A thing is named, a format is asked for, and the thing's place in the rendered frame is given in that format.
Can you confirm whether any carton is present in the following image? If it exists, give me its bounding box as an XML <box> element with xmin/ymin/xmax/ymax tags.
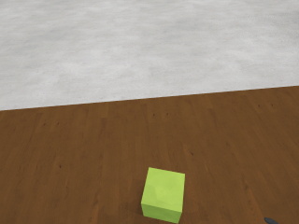
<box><xmin>141</xmin><ymin>167</ymin><xmax>185</xmax><ymax>224</ymax></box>

